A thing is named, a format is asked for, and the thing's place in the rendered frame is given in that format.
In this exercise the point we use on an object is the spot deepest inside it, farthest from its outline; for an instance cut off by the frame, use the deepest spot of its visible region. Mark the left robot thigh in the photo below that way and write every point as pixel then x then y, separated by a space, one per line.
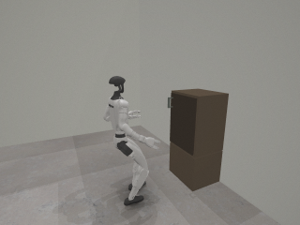
pixel 130 141

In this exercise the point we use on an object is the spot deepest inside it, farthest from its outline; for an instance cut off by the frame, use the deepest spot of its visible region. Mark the handle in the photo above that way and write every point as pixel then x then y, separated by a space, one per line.
pixel 169 102

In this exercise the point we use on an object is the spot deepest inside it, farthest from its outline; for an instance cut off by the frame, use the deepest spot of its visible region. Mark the right robot forearm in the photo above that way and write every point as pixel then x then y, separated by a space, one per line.
pixel 132 134

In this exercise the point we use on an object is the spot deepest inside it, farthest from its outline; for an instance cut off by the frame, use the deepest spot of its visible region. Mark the robot thigh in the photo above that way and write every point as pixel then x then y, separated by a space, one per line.
pixel 130 141
pixel 135 153

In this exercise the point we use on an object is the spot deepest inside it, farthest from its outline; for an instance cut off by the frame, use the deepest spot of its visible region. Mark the robot left hand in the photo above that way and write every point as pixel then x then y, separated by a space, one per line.
pixel 131 116

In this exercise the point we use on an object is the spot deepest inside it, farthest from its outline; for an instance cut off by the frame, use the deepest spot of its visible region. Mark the left robot upper arm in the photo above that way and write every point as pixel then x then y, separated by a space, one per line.
pixel 106 115

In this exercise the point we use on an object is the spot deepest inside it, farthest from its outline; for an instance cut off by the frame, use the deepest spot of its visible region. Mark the right robot upper arm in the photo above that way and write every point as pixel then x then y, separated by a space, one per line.
pixel 123 113

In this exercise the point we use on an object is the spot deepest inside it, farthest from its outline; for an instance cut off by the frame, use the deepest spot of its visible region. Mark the robot right hand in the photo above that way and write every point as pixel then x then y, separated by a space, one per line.
pixel 150 142

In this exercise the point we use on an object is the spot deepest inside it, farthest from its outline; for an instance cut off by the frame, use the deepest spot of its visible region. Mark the cupboard door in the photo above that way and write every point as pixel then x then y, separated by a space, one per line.
pixel 183 121

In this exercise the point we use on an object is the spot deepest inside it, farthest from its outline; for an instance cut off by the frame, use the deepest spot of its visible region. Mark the right robot thigh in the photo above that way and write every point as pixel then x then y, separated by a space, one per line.
pixel 135 153

